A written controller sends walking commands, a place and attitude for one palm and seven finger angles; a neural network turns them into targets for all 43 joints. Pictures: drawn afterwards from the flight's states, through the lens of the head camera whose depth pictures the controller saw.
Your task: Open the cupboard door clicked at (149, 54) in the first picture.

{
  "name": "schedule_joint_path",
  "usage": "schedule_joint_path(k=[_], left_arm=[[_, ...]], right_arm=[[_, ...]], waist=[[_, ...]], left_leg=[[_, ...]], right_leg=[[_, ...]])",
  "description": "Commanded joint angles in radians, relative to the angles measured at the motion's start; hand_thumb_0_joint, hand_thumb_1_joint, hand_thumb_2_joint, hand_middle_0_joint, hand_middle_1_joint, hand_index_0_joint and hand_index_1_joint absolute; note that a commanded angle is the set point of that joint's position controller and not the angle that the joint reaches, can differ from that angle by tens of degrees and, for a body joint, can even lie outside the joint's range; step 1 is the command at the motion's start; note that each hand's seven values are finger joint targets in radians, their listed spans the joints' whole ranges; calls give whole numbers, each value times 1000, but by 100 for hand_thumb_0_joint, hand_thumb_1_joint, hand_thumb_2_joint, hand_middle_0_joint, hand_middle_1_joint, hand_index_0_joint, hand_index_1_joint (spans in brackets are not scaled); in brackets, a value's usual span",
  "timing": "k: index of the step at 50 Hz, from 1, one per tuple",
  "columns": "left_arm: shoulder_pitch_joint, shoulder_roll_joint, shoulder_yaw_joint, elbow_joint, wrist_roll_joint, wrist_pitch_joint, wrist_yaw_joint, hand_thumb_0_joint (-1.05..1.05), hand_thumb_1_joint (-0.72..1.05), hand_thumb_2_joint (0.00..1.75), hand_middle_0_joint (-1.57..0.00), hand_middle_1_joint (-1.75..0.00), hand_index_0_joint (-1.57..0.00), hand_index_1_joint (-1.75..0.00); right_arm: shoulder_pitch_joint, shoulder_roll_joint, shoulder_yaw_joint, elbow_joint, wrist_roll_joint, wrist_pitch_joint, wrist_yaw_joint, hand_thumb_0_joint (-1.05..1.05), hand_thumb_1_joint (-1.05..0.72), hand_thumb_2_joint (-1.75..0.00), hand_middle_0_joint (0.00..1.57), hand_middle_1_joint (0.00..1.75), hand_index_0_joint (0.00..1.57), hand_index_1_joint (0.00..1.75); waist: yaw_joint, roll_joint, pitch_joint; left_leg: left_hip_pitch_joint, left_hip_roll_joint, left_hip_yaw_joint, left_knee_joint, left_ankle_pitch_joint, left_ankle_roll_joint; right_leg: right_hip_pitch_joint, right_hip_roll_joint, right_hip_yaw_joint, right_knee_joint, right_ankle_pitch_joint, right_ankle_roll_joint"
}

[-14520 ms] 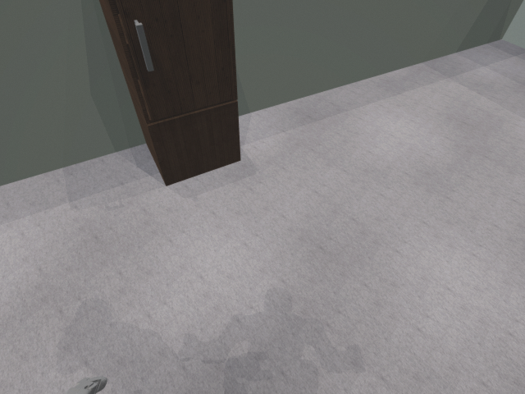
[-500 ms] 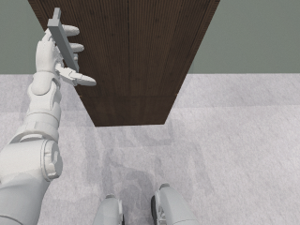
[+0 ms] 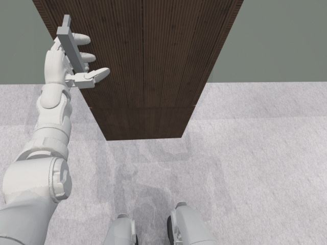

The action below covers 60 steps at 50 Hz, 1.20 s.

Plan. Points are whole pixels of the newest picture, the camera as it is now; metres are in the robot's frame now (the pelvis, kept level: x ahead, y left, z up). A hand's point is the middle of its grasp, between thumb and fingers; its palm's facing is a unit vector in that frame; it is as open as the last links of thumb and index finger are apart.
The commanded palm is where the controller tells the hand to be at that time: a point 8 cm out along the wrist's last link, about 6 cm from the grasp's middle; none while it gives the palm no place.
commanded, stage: close the thumb around the handle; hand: left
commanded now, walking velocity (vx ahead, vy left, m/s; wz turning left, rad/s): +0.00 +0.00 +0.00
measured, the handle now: (76, 52) +0.57 +0.16 +0.07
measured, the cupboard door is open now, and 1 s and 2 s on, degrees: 0 25 40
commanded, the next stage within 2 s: pull the door open along its arc in 0.32 s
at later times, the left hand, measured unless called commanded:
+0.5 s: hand (86, 70) +0.51 +0.14 +0.06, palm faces -0.03 -1.00 -0.03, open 5.5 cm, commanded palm +0.48 +0.19 +0.06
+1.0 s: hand (106, 123) +0.37 +0.09 +0.07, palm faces +0.19 -0.98 +0.07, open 6.0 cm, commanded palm +0.30 +0.17 +0.06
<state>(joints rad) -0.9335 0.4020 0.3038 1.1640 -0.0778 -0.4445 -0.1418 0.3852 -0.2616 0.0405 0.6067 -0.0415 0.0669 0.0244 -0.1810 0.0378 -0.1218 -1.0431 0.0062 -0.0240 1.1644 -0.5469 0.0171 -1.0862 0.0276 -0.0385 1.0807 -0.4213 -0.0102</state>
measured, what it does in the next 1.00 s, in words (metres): stands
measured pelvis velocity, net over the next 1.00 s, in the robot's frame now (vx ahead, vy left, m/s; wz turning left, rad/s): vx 0.02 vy -0.01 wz -0.01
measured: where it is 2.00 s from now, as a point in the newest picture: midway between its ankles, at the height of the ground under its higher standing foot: outside the picture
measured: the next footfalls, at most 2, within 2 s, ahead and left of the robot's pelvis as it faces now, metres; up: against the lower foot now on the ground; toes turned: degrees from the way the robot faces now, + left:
none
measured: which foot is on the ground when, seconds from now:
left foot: down 0.00-1.00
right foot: down 0.00-1.00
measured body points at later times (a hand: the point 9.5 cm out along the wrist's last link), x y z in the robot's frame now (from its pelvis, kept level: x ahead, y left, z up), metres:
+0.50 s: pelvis +0.01 +0.00 +0.00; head +0.15 +0.01 +0.43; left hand +0.51 +0.19 +0.07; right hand +0.02 -0.26 -0.11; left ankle -0.01 +0.10 -0.65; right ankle +0.04 -0.12 -0.65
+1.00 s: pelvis +0.02 -0.01 +0.03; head +0.10 -0.01 +0.47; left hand +0.36 +0.14 +0.07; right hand +0.14 -0.25 -0.09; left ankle -0.01 +0.10 -0.65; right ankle +0.04 -0.12 -0.65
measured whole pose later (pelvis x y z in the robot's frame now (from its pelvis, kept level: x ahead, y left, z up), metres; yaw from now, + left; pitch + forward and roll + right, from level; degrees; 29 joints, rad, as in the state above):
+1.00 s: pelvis +0.02 -0.01 +0.03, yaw -1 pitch +18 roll +0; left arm -0.13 -0.01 0.05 0.36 -0.06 -0.41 0.22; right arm 0.28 -0.22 0.00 0.51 -0.04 0.04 0.05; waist -0.05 0.01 -0.16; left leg -0.80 0.01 0.02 1.02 -0.53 0.00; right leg -0.89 0.03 0.01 1.00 -0.43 -0.02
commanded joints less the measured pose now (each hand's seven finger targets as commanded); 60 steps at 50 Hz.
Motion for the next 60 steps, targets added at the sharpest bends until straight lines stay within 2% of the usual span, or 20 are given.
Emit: schedule_joint_path(k=[1,6,8,12,15,18,21,22,25,28,31,33,37,40,41,43,45,50,54,60], left_arm=[[-453,163,3,-218,2,-78,-6,0,62,78,-38,-132,-38,-132],[-439,132,-19,-246,1,-88,-10,0,90,90,-40,-135,-40,-135],[-453,145,-9,-249,-3,-86,-6,0,90,90,-40,-135,-40,-135],[-459,126,-24,-258,-4,-90,-8,0,90,90,-40,-135,-40,-135],[-430,110,-33,-277,-7,-96,-11,0,90,90,-40,-135,-40,-135],[-426,144,-8,-257,-7,-88,-10,0,90,90,-40,-135,-40,-135],[-437,113,-36,-253,-4,-90,-14,0,90,90,-40,-135,-40,-135],[-414,231,55,-235,3,-90,-11,0,90,90,-40,-135,-40,-135],[-321,191,34,-250,-3,-90,-31,0,90,90,-40,-135,-40,-135],[-225,171,33,-274,-22,-78,-45,0,90,90,-40,-135,-40,-135],[-114,156,32,-354,-40,-72,-52,0,90,90,-40,-135,-40,-135],[-14,119,17,-408,-55,-58,-53,0,90,90,-40,-135,-40,-135],[229,45,-26,-583,-81,-44,-47,0,90,90,-40,-135,-40,-135],[416,0,-51,-749,-102,-38,-33,0,90,90,-40,-135,-40,-135],[472,-50,56,-810,-170,-33,98,0,90,90,-40,-135,-40,-135],[587,-150,-29,-870,-130,-22,239,0,90,90,-40,-135,-40,-135],[678,-147,-24,-956,-73,-31,356,0,90,90,-40,-135,-40,-135],[871,-254,-134,-1078,81,-31,577,0,90,90,-40,-135,-40,-135],[919,-355,-244,-1120,125,-4,680,0,90,90,-40,-135,-40,-135],[977,-419,-350,-1171,170,7,693,0,90,90,-40,-135,-40,-135]], right_arm=[[173,-174,-69,-39,3,-7,-10,0,-90,-90,20,30,20,30],[170,-170,-72,-42,2,-7,-8,0,-90,-90,20,30,20,30],[170,-172,-72,-38,2,-4,-8,0,-90,-90,20,30,20,30],[169,-170,-75,-35,2,-5,-9,0,-90,-90,20,30,20,30],[164,-165,-76,-40,3,-6,-7,0,-90,-90,20,30,20,30],[166,-169,-75,-37,4,-1,-10,0,-90,-90,20,30,20,30],[159,-164,-74,-35,5,-4,-11,0,-90,-90,20,30,20,30],[164,-177,-75,-33,5,0,-17,0,-90,-90,20,30,20,30],[151,-163,-69,-63,11,1,-16,0,-90,-90,20,30,20,30],[138,-162,-73,-85,18,4,-12,0,-90,-90,20,30,20,30],[125,-157,-77,-110,27,3,-9,0,-90,-90,20,30,20,30],[110,-150,-81,-127,35,1,-6,0,-90,-90,20,30,20,30],[71,-137,-88,-167,48,-10,2,0,-90,-90,20,30,20,30],[35,-126,-91,-197,55,-24,6,0,-90,-90,20,30,20,30],[5,-99,-91,-207,43,-37,9,0,-90,-90,20,30,20,30],[-36,-89,-84,-209,35,-55,20,0,-90,-90,20,30,20,30],[-57,-80,-86,-213,15,-64,24,0,-90,-90,20,30,20,30],[-129,-42,-83,-228,-15,-60,25,0,-90,-90,20,30,20,30],[-174,-22,-78,-223,-21,-61,10,0,-90,-90,20,30,20,30],[-222,4,-70,-215,-29,-77,-13,0,-90,-90,20,30,20,30]], waist=[[-28,88,-507],[-20,116,-534],[-28,83,-521],[-33,98,-529],[-18,122,-555],[-24,61,-518],[-29,100,-517],[-10,68,-509],[19,92,-537],[36,39,-520],[66,43,-550],[76,-1,-524],[123,12,-504],[145,-20,-489],[209,-43,-461],[193,-65,-388],[215,-58,-398],[241,-70,-356],[214,-129,-326],[201,-112,-280]], left_leg=[[323,-2,-31,-137,433,-5],[365,-1,-34,-137,482,-12],[341,-1,-30,-135,460,-7],[355,-1,-31,-134,473,-8],[382,-2,-30,-135,513,-12],[319,-4,-21,-137,466,-3],[345,-3,-25,-135,476,-6],[314,-2,-23,-134,461,-4],[315,-9,-11,-146,484,-4],[284,-11,2,-160,454,1],[289,-14,13,-174,477,1],[269,-15,25,-187,459,5],[298,-15,40,-223,497,2],[300,-14,47,-242,516,4],[272,-16,54,-257,491,-10],[266,-19,54,-267,427,-18],[271,-21,55,-263,431,-19],[276,-27,49,-264,397,-22],[287,-33,38,-254,357,-21],[295,-41,36,-250,295,-19]], right_leg=[[296,14,6,-104,311,-15],[294,13,1,-98,336,-18],[305,14,5,-103,335,-14],[303,13,6,-104,345,-14],[314,14,4,-99,371,-17],[350,13,11,-107,373,-13],[316,12,8,-103,364,-14],[339,11,14,-103,358,-15],[386,11,17,-97,393,-17],[433,13,21,-110,399,-15],[486,11,25,-112,440,-16],[520,11,28,-126,454,-13],[569,6,25,-140,491,-17],[615,0,27,-147,529,-15],[623,2,9,-162,501,-12],[598,-2,2,-172,439,-11],[617,-9,10,-162,446,-14],[632,-24,27,-162,418,-22],[635,-26,42,-192,394,-19],[645,-46,84,-234,372,-9]])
